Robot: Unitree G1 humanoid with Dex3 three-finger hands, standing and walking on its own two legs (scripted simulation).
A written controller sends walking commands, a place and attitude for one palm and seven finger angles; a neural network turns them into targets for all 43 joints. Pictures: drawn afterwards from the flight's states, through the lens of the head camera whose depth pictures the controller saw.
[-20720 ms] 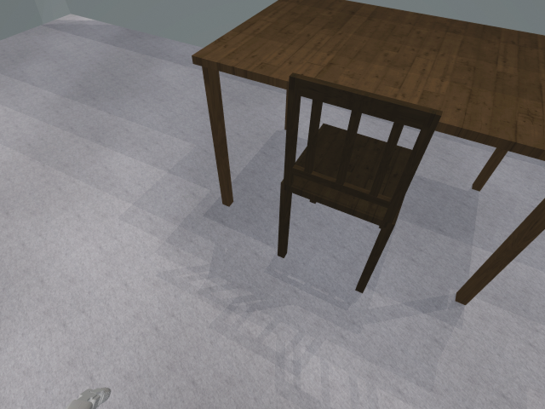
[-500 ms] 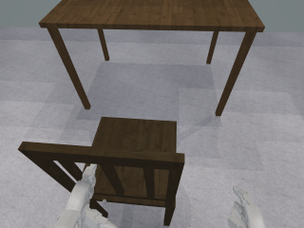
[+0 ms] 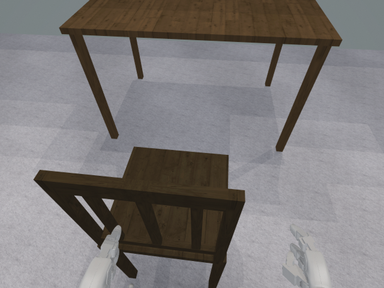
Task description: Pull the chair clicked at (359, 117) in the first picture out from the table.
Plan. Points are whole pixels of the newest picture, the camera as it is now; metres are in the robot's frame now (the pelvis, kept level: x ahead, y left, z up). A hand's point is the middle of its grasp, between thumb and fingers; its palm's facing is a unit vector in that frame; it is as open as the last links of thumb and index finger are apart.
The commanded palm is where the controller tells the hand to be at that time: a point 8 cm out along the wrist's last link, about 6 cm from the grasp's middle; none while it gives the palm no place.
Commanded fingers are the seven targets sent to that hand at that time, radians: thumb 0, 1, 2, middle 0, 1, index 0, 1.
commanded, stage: draw the hand back to the body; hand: left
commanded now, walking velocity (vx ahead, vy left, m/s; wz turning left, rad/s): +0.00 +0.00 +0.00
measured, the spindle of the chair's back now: (151, 223) +0.28 +0.11 -0.05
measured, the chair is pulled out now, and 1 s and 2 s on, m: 0.67 0.67 0.67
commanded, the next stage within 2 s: step back with the hand held close in 1.62 s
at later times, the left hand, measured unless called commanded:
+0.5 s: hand (99, 266) +0.15 +0.15 +0.09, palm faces -0.02 -0.99 -0.11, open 17.4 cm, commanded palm +0.12 +0.22 +0.10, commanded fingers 0.00 -0.41 0.27 -0.02 -0.03 -0.02 -0.03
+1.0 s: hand (31, 220) +0.19 +0.23 +0.18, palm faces +0.38 -0.82 -0.43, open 12.8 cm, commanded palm +0.14 +0.27 +0.19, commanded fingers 0.00 0.50 0.71 -0.14 -0.22 -0.14 -0.22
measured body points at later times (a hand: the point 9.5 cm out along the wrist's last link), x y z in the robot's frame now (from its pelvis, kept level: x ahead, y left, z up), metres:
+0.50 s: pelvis -0.01 +0.00 -0.01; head +0.02 -0.02 +0.44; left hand +0.15 +0.21 +0.10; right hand +0.18 -0.23 -0.09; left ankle -0.03 +0.12 -0.68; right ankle +0.02 -0.14 -0.68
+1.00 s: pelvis +0.01 -0.01 +0.04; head -0.01 -0.04 +0.49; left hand +0.16 +0.27 +0.20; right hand +0.20 -0.23 -0.04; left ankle -0.03 +0.12 -0.68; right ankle +0.02 -0.14 -0.68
